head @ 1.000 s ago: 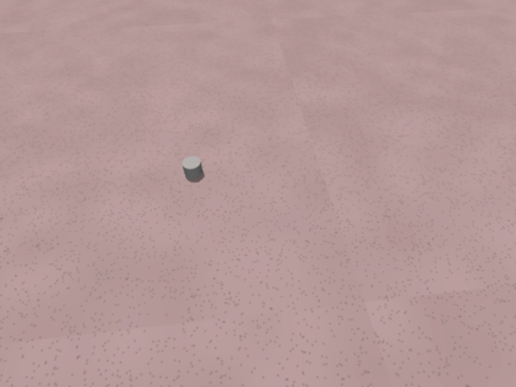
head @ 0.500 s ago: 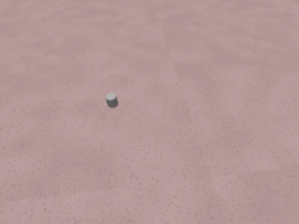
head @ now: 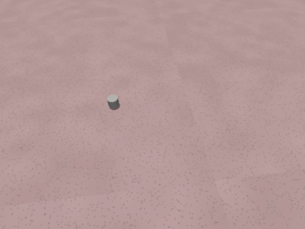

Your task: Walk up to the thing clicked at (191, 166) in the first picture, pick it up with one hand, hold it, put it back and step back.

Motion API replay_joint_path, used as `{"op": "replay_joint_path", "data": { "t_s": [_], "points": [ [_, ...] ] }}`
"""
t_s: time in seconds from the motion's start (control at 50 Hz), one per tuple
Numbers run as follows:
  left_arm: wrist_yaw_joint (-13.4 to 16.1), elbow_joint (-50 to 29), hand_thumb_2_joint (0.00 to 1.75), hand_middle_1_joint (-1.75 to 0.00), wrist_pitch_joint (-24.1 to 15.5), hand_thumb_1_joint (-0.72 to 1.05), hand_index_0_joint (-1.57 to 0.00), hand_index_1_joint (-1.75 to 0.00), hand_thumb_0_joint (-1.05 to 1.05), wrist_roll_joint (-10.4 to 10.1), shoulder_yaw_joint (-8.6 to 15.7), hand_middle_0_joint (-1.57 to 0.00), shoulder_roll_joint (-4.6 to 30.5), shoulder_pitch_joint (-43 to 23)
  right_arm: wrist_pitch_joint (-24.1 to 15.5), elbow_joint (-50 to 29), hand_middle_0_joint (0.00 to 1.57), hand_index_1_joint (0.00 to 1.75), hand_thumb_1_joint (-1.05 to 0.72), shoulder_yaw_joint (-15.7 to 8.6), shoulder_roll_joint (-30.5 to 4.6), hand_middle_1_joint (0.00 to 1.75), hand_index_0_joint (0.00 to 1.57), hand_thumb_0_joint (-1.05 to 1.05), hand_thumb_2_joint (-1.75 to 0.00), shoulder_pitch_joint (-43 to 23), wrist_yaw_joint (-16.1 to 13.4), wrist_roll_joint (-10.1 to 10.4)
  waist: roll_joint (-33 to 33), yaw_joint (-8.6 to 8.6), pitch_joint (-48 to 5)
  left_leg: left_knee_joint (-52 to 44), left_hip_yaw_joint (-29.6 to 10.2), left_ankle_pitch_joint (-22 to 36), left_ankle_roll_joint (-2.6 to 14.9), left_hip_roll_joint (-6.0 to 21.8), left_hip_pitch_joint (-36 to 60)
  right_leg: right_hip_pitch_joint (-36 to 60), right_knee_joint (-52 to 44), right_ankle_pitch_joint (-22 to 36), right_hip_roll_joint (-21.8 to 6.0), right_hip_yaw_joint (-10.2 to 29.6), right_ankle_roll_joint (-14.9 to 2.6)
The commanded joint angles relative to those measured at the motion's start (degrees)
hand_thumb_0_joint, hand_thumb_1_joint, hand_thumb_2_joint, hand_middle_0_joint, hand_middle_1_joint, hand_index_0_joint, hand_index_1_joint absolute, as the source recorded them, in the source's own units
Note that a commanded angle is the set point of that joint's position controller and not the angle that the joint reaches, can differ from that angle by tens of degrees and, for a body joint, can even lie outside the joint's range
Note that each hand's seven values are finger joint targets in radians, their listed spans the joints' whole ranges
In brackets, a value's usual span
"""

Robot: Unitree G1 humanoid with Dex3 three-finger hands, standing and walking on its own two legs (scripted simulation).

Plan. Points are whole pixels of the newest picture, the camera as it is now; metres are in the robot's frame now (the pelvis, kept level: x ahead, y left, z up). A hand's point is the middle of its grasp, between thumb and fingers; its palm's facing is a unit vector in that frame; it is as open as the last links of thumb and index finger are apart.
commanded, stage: stand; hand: left
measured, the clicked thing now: (113, 101) +1.24 +0.40 -0.75
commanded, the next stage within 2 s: walk up in 0.12 s
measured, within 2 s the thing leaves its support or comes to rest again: neither
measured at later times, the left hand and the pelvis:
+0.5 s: hand out of the picture +0.07 +0.36 -0.18, palm faces +0.07 -0.92 -0.38, open 7.4 cm; pelvis +0.08 +0.06 -0.03, yaw +5 degrees
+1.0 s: hand (69, 154) +0.38 +0.33 -0.14, palm faces +0.10 -0.91 -0.40, open 7.4 cm; pelvis +0.30 +0.04 -0.02, yaw +7 degrees
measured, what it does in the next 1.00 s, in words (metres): walks ahead: left foot, then right foot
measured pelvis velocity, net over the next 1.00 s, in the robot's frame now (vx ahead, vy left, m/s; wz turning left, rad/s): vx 0.30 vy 0.04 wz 0.13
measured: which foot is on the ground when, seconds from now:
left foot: down 0.00-0.20, up 0.22-0.42, down 0.44-0.92, up 0.94-1.00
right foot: down 0.00-0.46, up 0.48-0.88, down 0.90-1.00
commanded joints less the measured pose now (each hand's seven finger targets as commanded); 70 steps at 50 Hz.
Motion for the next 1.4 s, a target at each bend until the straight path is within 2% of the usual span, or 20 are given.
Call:
{"op": "replay_joint_path", "data": {
  "t_s": [0.0, 0.08, 0.12, 0.22, 0.42, 0.46, 0.48, 0.58, 0.74, 0.82, 0.86, 0.88, 0.9, 0.92, 1.02, 1.16, 1.26, 1.28, 1.32, 1.38],
  "points": [
    [0.73, -3.38, 0.90, -0.30, -1.08, 0.90, -0.20, -0.30, 0.00, -0.27, 2.21, -0.20, 12.31, -2.00, -1.45, -3.36, 0.20, 0.30, -0.90, -2.38, -12.16, 0.30, 0.20, 0.00, -0.90, -2.02, -0.61, 0.21, 0.51, -0.10, -5.10, -2.09, -4.51, 8.39, 2.51, 5.96, 1.19, 0.51, -2.75, 9.56, -8.04, 6.01, -0.88],
    [0.75, -3.48, 0.90, -0.30, -1.02, 0.90, -0.20, -0.30, 0.00, -0.28, 2.29, -0.20, 12.48, -2.40, -1.53, -3.38, 0.20, 0.30, -0.90, -2.36, -12.06, 0.30, 0.20, 0.00, -0.90, -1.68, -0.67, 0.19, 0.15, -0.23, -5.10, -2.33, -4.44, 8.63, 2.42, 5.97, 1.07, 0.59, -2.50, 9.74, -8.13, 6.19, -1.00],
    [-1.29, -5.40, 0.90, -0.30, -2.15, 0.90, -0.20, -0.30, 0.00, 1.03, 6.72, -0.20, 17.54, 3.07, -2.20, -6.35, 0.20, 0.30, -0.90, -6.16, -16.87, 0.30, 0.20, 0.00, -0.90, 1.84, 1.63, -1.09, 0.99, 1.27, -6.69, 3.28, -7.81, -29.26, 8.07, 4.06, -8.02, 1.76, 3.71, -27.99, -6.36, 7.18, -4.22],
    [-1.61, -8.73, 0.90, -0.30, -3.75, 0.90, -0.20, -0.30, 0.00, 1.98, 8.85, -0.20, 20.48, 8.45, -2.74, -12.64, 0.20, 0.30, -0.90, -6.47, -13.79, 0.30, 0.20, 0.00, -0.90, -5.88, 2.49, -1.57, -4.93, 6.12, 4.50, 30.35, -4.57, -15.77, 3.66, 2.50, -37.05, 10.02, -12.83, -26.37, -24.70, 28.79, -15.64],
    [-2.97, -14.87, 0.90, -0.30, -3.07, 0.90, -0.20, -0.30, 0.00, 1.20, 6.87, -0.20, 15.76, 2.87, -3.94, -9.24, 0.20, 0.30, -0.90, -10.40, -16.17, 0.30, 0.20, 0.00, -0.90, 16.15, 3.75, -1.60, 2.44, -6.42, -4.52, 12.16, 4.94, -4.29, 3.84, -1.97, 12.77, -20.91, 17.00, -6.62, -9.09, -3.52, -6.61],
    [-2.62, -16.28, 0.90, -0.30, -2.85, 0.90, -0.20, -0.30, 0.00, 0.60, 5.79, -0.20, 12.21, 4.49, -4.66, -11.14, 0.20, 0.30, -0.90, -11.97, -25.96, 0.30, 0.20, 0.00, -0.90, 21.51, 2.74, -1.72, 18.17, -8.33, -6.08, -10.63, -42.35, -40.88, 13.78, 19.85, 11.10, -34.72, 47.22, -23.41, 2.52, 1.51, -2.83],
    [-2.17, -15.87, 0.90, -0.30, -2.81, 0.90, -0.20, -0.30, 0.00, 0.56, 6.49, -0.20, 18.19, 3.31, -4.51, -12.89, 0.20, 0.30, -0.90, -11.86, -25.81, 0.30, 0.20, 0.00, -0.90, 16.22, 2.73, 0.20, 8.48, -6.33, -3.55, -11.10, -43.25, -41.99, 16.86, 21.88, 4.22, -32.29, 49.83, -20.53, -2.05, 7.78, -3.10],
    [-3.29, -11.93, 0.90, -0.30, -2.43, 0.90, -0.20, -0.30, 0.00, 0.28, 6.42, -0.20, 17.62, 10.68, -5.52, -15.83, 0.20, 0.30, -0.90, -8.55, -19.06, 0.30, 0.20, 0.00, -0.90, 10.04, 2.10, 0.20, 6.51, -1.00, 0.50, -7.79, -15.67, -15.38, 13.36, 13.80, -3.46, -26.52, 38.95, -7.18, -7.12, 4.62, 0.27],
    [-5.33, -16.22, 0.90, -0.30, -2.68, 0.90, -0.20, -0.30, 0.00, 0.53, 7.02, -0.20, 15.48, 1.40, -6.22, -17.99, 0.20, 0.30, -0.90, -8.69, -19.88, 0.30, 0.20, 0.00, -0.90, 11.38, 2.58, 0.41, 6.47, -2.48, 3.89, -8.71, -7.86, -14.91, 12.84, 11.79, -7.69, -20.66, 18.94, 2.47, -7.13, -0.47, 0.35],
    [-5.01, -15.92, 0.90, -0.30, -3.29, 0.90, -0.20, -0.30, 0.00, 0.48, 7.35, -0.20, 14.08, 2.53, -5.68, -18.70, 0.20, 0.30, -0.90, -8.57, -19.43, 0.30, 0.20, 0.00, -0.90, 11.53, 2.26, 0.34, 5.63, -0.96, 0.99, -0.01, -4.34, 1.49, 11.31, 11.31, -7.67, -11.17, 15.38, 2.02, -3.96, -4.20, -0.72],
    [-3.96, -14.16, 0.90, -0.30, -4.07, 0.90, -0.20, -0.30, 0.00, 0.47, 8.46, -0.20, 15.61, 10.95, -5.36, -19.26, 0.20, 0.30, -0.90, -7.29, -16.60, 0.30, 0.20, 0.00, -0.90, 12.44, 1.87, 0.45, -0.23, 3.76, -4.42, 17.73, 0.16, 14.51, 8.45, 7.23, -10.14, 3.49, 10.43, -1.87, -1.30, -4.53, -2.56],
    [-3.03, -13.13, 0.90, -0.30, -4.70, 0.90, -0.20, -0.30, 0.00, 1.09, 9.89, -0.20, 19.24, 18.61, -5.45, -20.06, 0.20, 0.30, -0.90, -6.05, -13.19, 0.30, 0.20, 0.00, -0.90, 14.07, 1.79, 0.76, -10.76, 7.08, -9.01, 35.67, 3.31, 6.77, 6.17, 2.38, -17.79, 12.47, 5.61, -8.79, -9.93, 7.31, -4.80],
    [-2.47, -14.34, 0.90, -0.30, -5.13, 0.90, -0.20, -0.30, 0.00, 0.61, 10.50, -0.20, 24.02, 19.62, -5.37, -21.22, 0.20, 0.30, -0.90, -5.11, -10.95, 0.30, 0.20, 0.00, -0.90, 16.07, 1.60, 1.10, -18.76, 5.69, -9.15, 46.57, 3.77, -17.31, 3.93, -4.85, -32.61, 19.06, -3.26, -12.39, -24.89, 33.78, -10.77],
    [-2.39, -15.21, 0.90, -0.30, -4.82, 0.90, -0.20, -0.30, 0.00, -0.45, 10.10, -0.20, 24.14, 17.00, -4.77, -19.77, 0.20, 0.30, -0.90, -6.47, -16.50, 0.30, 0.20, 0.00, -0.90, 13.28, 0.70, 0.64, -10.48, 6.00, -7.12, 52.36, -3.31, -19.44, 4.20, -1.52, -32.34, 11.92, -3.69, -14.42, -27.35, 36.86, -14.84],
    [-1.95, -18.18, 0.90, -0.30, -5.07, 0.90, -0.20, -0.30, 0.00, -0.82, 7.76, -0.20, 17.66, 8.65, -4.30, -15.92, 0.20, 0.30, -0.90, -6.61, -15.40, 0.30, 0.20, 0.00, -0.90, 16.86, 2.37, 0.56, -9.57, 0.34, -0.54, 41.77, -2.43, -8.19, 3.04, 3.05, -24.54, -4.28, -3.79, -0.63, -16.12, 10.30, -12.00],
    [-2.47, -20.47, 0.90, -0.30, -5.37, 0.90, -0.20, -0.30, 0.00, 0.01, 7.84, -0.20, 18.63, 11.55, -4.60, -19.60, 0.20, 0.30, -0.90, -6.63, -12.98, 0.30, 0.20, 0.00, -0.90, 6.81, 3.84, -0.59, -6.62, 2.80, -1.29, 20.04, 2.84, -0.89, 1.78, 3.48, -21.01, -3.45, -1.80, 4.08, -16.26, 4.68, -12.04],
    [-2.53, -21.01, 0.90, -0.30, -4.52, 0.90, -0.20, -0.30, 0.00, -0.16, 6.59, -0.20, 17.80, 11.76, -5.38, -18.35, 0.20, 0.30, -0.90, -7.83, -14.23, 0.30, 0.20, 0.00, -0.90, 10.64, 3.53, -0.45, -1.52, -1.39, -3.15, 11.97, 6.98, 1.29, 4.04, -0.88, -1.67, -11.93, 10.67, 6.62, -12.44, -0.28, -8.36],
    [-2.29, -21.17, 0.90, -0.30, -4.47, 0.90, -0.20, -0.30, 0.00, -0.23, 5.66, -0.20, 15.79, 12.60, -5.68, -16.71, 0.20, 0.30, -0.90, -8.74, -16.50, 0.30, 0.20, 0.00, -0.90, 16.75, 2.95, -1.04, 3.54, -4.30, -6.73, 10.56, 3.87, -4.02, 5.97, 0.05, 6.36, -15.31, 21.97, 8.88, -9.42, -2.65, -6.89],
    [-1.56, -21.31, 0.90, -0.30, -3.78, 0.90, -0.20, -0.30, 0.00, -1.06, 5.39, -0.20, 14.19, 15.42, -5.87, -18.76, 0.20, 0.30, -0.90, -10.71, -24.59, 0.30, 0.20, 0.00, -0.90, 21.21, 1.88, -0.81, 13.91, -5.99, -10.16, -4.12, -38.36, -23.00, 16.33, 24.05, 13.83, -33.71, 47.05, -20.64, 1.38, -1.03, -2.64],
    [-1.34, -18.38, 0.90, -0.30, -3.38, 0.90, -0.20, -0.30, 0.00, -0.86, 5.85, -0.20, 17.72, 14.84, -5.40, -20.00, 0.20, 0.30, -0.90, -8.84, -20.32, 0.30, 0.20, 0.00, -0.90, 13.98, 1.41, 1.07, 4.61, -2.53, -1.89, -2.97, -22.09, -12.01, 15.72, 19.25, 2.04, -32.23, 48.74, -13.95, -5.05, 6.33, -2.15]
  ]
}}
